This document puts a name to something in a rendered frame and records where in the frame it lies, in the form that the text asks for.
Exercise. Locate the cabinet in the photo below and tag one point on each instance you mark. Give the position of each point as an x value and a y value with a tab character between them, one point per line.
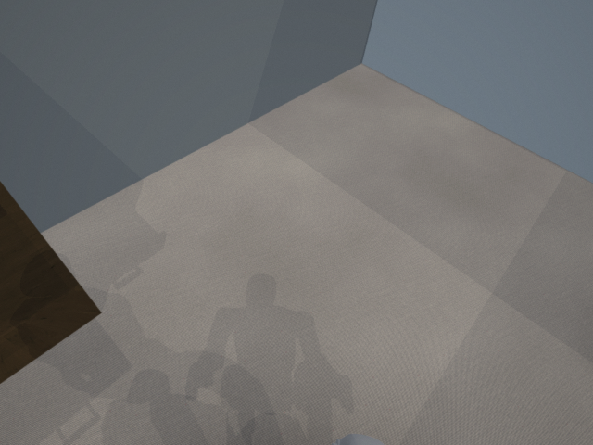
41	302

